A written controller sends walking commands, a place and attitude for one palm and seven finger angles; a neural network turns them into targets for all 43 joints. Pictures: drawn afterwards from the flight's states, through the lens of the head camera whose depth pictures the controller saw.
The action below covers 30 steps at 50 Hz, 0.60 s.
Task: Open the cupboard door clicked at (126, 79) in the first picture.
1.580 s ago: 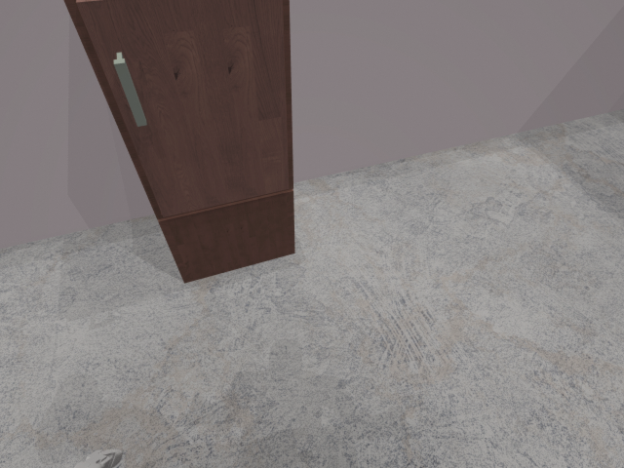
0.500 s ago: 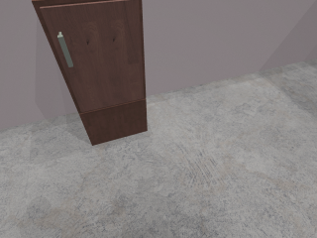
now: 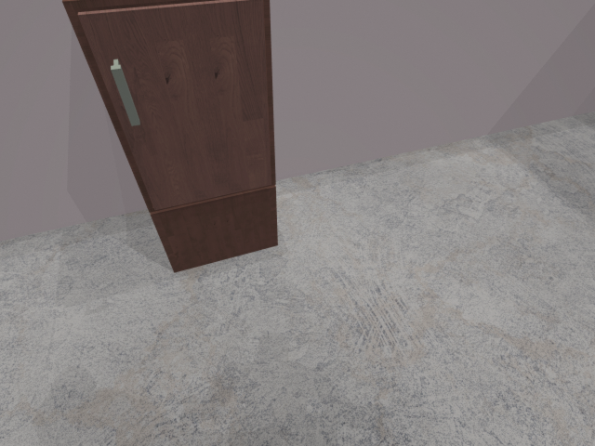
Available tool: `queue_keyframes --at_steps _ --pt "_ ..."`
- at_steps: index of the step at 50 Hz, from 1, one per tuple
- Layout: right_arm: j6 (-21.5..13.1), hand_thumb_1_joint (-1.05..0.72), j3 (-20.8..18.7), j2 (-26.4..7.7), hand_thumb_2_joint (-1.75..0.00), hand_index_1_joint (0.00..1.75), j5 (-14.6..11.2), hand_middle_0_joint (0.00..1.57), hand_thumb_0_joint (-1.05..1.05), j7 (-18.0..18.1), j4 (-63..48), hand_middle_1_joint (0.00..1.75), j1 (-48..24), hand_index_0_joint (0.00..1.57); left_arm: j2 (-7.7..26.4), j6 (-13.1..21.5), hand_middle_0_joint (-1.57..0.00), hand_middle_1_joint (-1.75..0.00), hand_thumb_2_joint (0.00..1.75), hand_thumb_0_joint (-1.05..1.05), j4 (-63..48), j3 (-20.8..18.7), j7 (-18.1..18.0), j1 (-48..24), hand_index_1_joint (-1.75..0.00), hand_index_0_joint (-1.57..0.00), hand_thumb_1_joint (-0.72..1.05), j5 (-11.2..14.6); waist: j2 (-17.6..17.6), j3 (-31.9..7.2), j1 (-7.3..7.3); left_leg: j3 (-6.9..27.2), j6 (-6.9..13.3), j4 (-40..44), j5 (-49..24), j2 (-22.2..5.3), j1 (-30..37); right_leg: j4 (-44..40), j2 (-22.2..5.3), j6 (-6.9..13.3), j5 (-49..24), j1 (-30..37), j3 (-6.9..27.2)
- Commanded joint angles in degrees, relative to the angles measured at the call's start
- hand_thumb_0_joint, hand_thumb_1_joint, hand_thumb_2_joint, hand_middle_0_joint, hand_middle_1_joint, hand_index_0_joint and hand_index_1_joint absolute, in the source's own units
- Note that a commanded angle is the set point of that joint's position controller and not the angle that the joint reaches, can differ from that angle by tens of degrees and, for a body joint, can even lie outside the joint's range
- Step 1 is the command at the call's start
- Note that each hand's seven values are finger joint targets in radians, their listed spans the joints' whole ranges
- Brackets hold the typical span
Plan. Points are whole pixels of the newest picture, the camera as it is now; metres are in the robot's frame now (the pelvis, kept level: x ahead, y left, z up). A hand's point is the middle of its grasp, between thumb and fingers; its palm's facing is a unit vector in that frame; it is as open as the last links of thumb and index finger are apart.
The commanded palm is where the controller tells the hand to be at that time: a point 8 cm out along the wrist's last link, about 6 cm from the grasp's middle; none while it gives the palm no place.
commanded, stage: look at it before walking up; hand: left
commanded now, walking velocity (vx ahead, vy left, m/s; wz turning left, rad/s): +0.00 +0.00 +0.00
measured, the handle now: (126, 92) +0.85 +0.48 +0.03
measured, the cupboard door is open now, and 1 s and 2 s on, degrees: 0 0 0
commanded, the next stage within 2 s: turn to face it in 0.06 s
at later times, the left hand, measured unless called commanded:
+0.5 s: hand out of the picture +0.03 +0.23 -0.19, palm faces +0.12 -0.96 -0.26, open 7.4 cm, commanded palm none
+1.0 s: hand out of the picture -0.05 +0.19 -0.17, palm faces +0.33 -0.91 -0.26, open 7.4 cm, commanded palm none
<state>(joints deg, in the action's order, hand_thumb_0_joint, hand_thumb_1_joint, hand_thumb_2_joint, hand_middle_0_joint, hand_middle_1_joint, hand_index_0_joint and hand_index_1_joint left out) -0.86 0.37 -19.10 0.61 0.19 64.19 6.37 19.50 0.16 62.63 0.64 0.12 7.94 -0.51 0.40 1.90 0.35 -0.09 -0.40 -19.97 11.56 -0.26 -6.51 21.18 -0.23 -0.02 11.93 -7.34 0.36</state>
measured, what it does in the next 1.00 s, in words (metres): steps on the spot, turning left: right foot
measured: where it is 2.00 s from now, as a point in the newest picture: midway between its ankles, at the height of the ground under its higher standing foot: outside the picture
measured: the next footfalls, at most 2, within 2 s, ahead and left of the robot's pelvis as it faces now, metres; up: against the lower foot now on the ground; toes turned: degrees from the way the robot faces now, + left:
right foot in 0.96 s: +0.02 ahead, -0.11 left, +0.00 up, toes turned +15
left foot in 1.30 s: -0.04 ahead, +0.14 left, +0.00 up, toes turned +28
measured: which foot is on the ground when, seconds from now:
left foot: down 0.00-0.96, up 0.98-1.00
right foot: down 0.00-0.52, up 0.54-0.94, down 0.96-1.00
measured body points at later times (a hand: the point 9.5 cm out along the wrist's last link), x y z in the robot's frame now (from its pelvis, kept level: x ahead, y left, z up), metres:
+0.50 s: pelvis -0.02 +0.02 -0.02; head +0.00 +0.03 +0.43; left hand +0.03 +0.28 -0.17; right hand +0.07 -0.24 -0.16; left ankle -0.01 +0.12 -0.74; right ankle +0.00 -0.12 -0.75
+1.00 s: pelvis -0.04 +0.00 -0.01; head -0.02 -0.02 +0.44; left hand -0.07 +0.24 -0.15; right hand +0.07 -0.22 -0.17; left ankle -0.02 +0.12 -0.73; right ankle -0.02 -0.12 -0.75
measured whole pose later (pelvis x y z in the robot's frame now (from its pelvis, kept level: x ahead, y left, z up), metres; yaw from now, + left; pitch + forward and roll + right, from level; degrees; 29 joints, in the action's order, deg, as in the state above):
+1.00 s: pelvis -0.04 +0.00 -0.01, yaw +18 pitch -1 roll +0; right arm 2.8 -3.7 -11.6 1.0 0.1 58.0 13.7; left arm 10.1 -1.2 56.0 -1.5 -1.8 14.0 -1.1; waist -1.8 1.5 -0.4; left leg 3.3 0.5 -37.2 18.9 3.6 -22.3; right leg 30.4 -1.7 0.1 17.6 -12.5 -2.6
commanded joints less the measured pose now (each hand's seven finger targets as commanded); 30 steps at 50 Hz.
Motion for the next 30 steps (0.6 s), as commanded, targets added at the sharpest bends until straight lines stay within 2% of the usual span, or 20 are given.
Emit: queue_keyframes --at_steps 1,8,10,13,15,16,18,19,20,21,22,23,24,25,26,27,28,29,30 --pt "-1.1 -0.90 -2.2 -12.0 -0.90 0.30 -0.2 0.20 0.00 0.7 -3.8 0.30 -2.6 0.20 11.9 1.5 -0.20 -0.30 0.90 0.00 -3.8 -2.5 -0.9 -2.3 -0.30 -0.20 0.90 -0.1 -0.4 -3.3 -0.10 5.6 1.9 2.8 -8.8 -6.6 0.5 -3.7 -6.6 1.6 -8.7 -0.2 5.6" --pt "-1.3 -0.90 -2.2 -12.1 -0.90 0.30 -0.2 0.20 0.00 0.7 -3.9 0.30 -2.7 0.20 11.9 1.5 -0.20 -0.30 0.90 0.00 -3.8 -2.6 -0.8 -2.5 -0.30 -0.20 0.90 -0.1 -0.8 -3.9 -0.11 5.7 1.9 3.2 -9.5 -6.6 0.9 -3.6 -6.5 1.4 -9.1 0.4 5.4" --pt "-1.0 -0.90 -2.2 -11.8 -0.90 0.30 -0.2 0.20 0.00 0.6 -4.3 0.30 -2.5 0.20 11.8 1.3 -0.20 -0.30 0.90 0.00 -4.2 -2.8 -0.9 -2.5 -0.30 -0.20 0.90 -0.1 -0.7 -3.5 -0.07 6.1 1.9 2.0 -11.3 -6.4 -0.7 -2.2 -6.9 1.2 -10.1 0.8 4.2" --pt "0.5 -0.90 -1.3 -5.8 -0.90 0.30 0.0 0.20 0.00 0.3 -4.6 0.30 0.2 0.20 6.4 -0.4 -0.20 -0.30 0.90 0.00 -4.4 -2.1 -1.6 0.7 -0.30 -0.20 0.90 0.0 -0.6 -3.0 0.27 6.3 1.4 -1.3 -12.3 -6.0 -5.0 1.3 -7.6 -0.1 -9.4 0.5 2.4" --pt "1.3 -0.90 -1.6 -5.4 -0.90 0.30 0.1 0.20 0.00 0.2 -5.8 0.30 0.9 0.20 6.3 -1.0 -0.20 -0.30 0.90 0.00 -5.4 -2.5 -1.9 2.0 -0.30 -0.20 0.90 -0.1 -0.2 -2.7 0.63 7.0 1.4 -3.9 -12.5 -5.3 -8.1 2.9 -8.5 0.0 -9.6 0.3 2.1" --pt "1.6 -0.90 -1.9 -5.3 -0.90 0.30 0.1 0.20 0.00 0.1 -6.5 0.30 1.2 0.20 6.8 -1.1 -0.20 -0.30 0.90 0.00 -5.9 -2.8 -2.0 2.7 -0.30 -0.20 0.90 -0.2 0.8 -3.3 0.82 6.7 1.3 -6.2 -12.0 -4.6 -9.7 3.1 -9.5 0.5 -9.7 0.9 2.6" --pt "2.2 -0.90 -2.5 -4.8 -0.90 0.30 0.1 0.20 0.00 0.0 -8.2 0.30 1.8 0.20 8.4 -1.2 -0.20 -0.30 0.90 0.00 -7.4 -3.7 -2.1 3.7 -0.30 -0.20 0.90 -0.3 5.5 -4.4 0.91 4.2 0.6 -13.7 -8.2 -2.1 -12.0 1.8 -14.6 3.6 -10.7 0.5 5.7" --pt "2.5 -0.90 -3.0 -4.3 -0.90 0.30 0.1 0.20 0.00 0.0 -9.0 0.30 2.4 0.20 8.8 -1.2 -0.20 -0.30 0.90 0.00 -8.3 -4.1 -2.2 3.8 -0.30 -0.20 0.90 -0.5 8.3 -4.6 0.86 2.6 0.1 -18.7 -2.3 -1.0 -12.9 1.1 -17.7 6.0 -13.2 0.2 7.3" --pt "2.8 -0.90 -3.3 -3.7 -0.90 0.30 0.1 0.20 0.00 0.1 -9.6 0.30 3.0 0.20 9.0 -1.2 -0.20 -0.30 0.90 0.00 -9.2 -4.2 -2.4 3.6 -0.30 -0.20 0.90 -0.6 11.1 -3.8 0.70 1.2 -0.3 -23.7 10.2 -0.3 -14.7 0.5 -20.6 8.7 -16.0 -0.6 8.1" --pt "2.9 -0.90 -3.6 -3.3 -0.90 0.30 0.1 0.20 0.00 0.0 -10.1 0.30 3.3 0.20 8.6 -1.1 -0.20 -0.30 0.90 0.00 -9.9 -4.5 -2.7 3.2 -0.30 -0.20 0.90 -1.0 12.1 -3.1 0.66 0.3 -0.4 -28.3 16.3 -1.1 -15.6 0.4 -22.7 10.6 -19.2 -1.7 7.8" --pt "2.8 -0.90 -3.8 -2.3 -0.90 0.30 -0.1 0.20 0.00 -0.2 -10.3 0.30 3.9 0.20 8.3 -1.0 -0.20 -0.30 0.90 0.00 -10.5 -4.6 -2.7 2.0 -0.30 -0.20 0.90 -1.3 10.4 -1.6 -0.23 0.0 -0.7 -27.4 17.5 -2.2 -14.5 1.9 -22.4 10.8 -22.8 -3.3 5.7" --pt "2.6 -0.90 -3.8 -1.4 -0.90 0.30 -0.3 0.20 0.00 -0.4 -10.1 0.30 6.0 0.20 8.1 -1.0 -0.20 -0.30 0.90 0.00 -11.1 -4.6 -2.6 0.8 -0.30 -0.20 0.90 -1.3 9.1 -1.8 -1.65 -0.5 -0.8 -21.7 15.0 -2.9 -12.6 5.5 -21.3 9.3 -25.1 -3.5 2.8" --pt "2.4 -0.90 -3.8 -0.8 -0.90 0.30 -0.2 0.20 0.00 -0.5 -9.6 0.30 8.4 0.20 7.7 -1.1 -0.20 -0.30 0.90 0.00 -11.4 -4.6 -2.4 0.7 -0.30 -0.20 0.90 -1.0 7.2 -2.9 -2.47 -2.3 -0.9 -15.2 7.2 -2.2 -8.0 9.1 -19.4 6.6 -22.2 -5.5 -0.6" --pt "2.0 -0.90 -3.9 -1.9 -0.90 0.30 0.2 0.20 0.00 -0.5 -9.3 0.30 10.9 0.20 6.2 -1.5 -0.20 -0.30 0.90 0.00 -11.9 -4.5 -2.2 1.5 -0.30 -0.20 0.90 -0.4 1.3 -4.1 -3.39 0.9 0.3 -7.7 -3.1 -3.8 -1.5 16.0 -15.7 2.9 -13.5 -11.0 -4.1" --pt "1.6 -0.90 -5.0 -7.0 -0.90 0.30 0.8 0.20 0.00 -0.5 -9.9 0.30 12.1 0.20 2.1 -2.1 -0.20 -0.30 0.90 0.00 -13.1 -3.8 -1.8 2.6 -0.30 -0.20 0.90 0.0 -16.0 -2.9 -3.39 20.4 6.1 0.4 -13.3 -15.7 0.0 28.2 -5.9 -2.8 10.5 -20.9 -8.6" --pt "1.7 -0.90 -5.5 -8.7 -0.90 0.30 0.8 0.20 0.00 -0.2 -9.9 0.30 13.4 0.20 1.1 -2.3 -0.20 -0.30 0.90 0.00 -14.6 -3.6 -2.1 0.4 -0.30 -0.20 0.90 -0.4 -16.0 -1.8 -4.19 26.7 11.7 6.1 -10.8 -21.3 -5.4 37.8 -3.3 -2.5 24.6 -20.7 -4.2" --pt "1.6 -0.90 -5.5 -7.7 -0.90 0.30 0.7 0.20 0.00 0.3 -9.8 0.30 12.6 0.20 1.2 -2.8 -0.20 -0.30 0.90 0.00 -13.9 -4.0 -2.3 -0.8 -0.30 -0.20 0.90 -0.4 -12.7 -1.1 -3.69 27.7 11.5 7.6 -1.4 -19.6 -8.3 42.0 -4.1 -1.9 21.4 -21.6 0.3" --pt "1.7 -0.90 -5.1 -6.6 -0.90 0.30 0.7 0.20 0.00 0.6 -10.6 0.30 9.7 0.20 1.3 -2.8 -0.20 -0.30 0.90 0.00 -13.1 -4.4 -2.0 -0.5 -0.30 -0.20 0.90 -0.5 -10.0 0.7 -2.38 25.6 10.5 8.1 5.9 -17.6 -10.4 43.8 -4.8 -1.8 17.1 -22.4 1.4" --pt "1.4 -0.90 -4.7 -4.7 -0.90 0.30 0.8 0.20 0.00 0.8 -11.1 0.30 7.7 0.20 0.9 -2.6 -0.20 -0.30 0.90 0.00 -12.0 -4.6 -1.7 1.2 -0.30 -0.20 0.90 -0.6 -8.3 0.5 -1.30 22.3 9.9 7.4 5.8 -15.5 -10.1 43.3 -5.2 -2.1 13.9 -22.5 1.3"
